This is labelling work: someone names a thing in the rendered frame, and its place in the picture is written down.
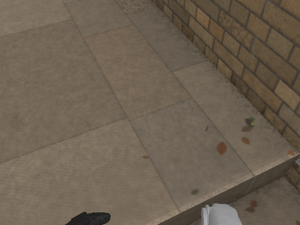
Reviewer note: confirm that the left robot hand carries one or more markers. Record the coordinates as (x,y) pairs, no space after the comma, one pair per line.
(98,218)

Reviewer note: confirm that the right robot thigh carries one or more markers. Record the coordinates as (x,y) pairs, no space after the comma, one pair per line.
(219,214)

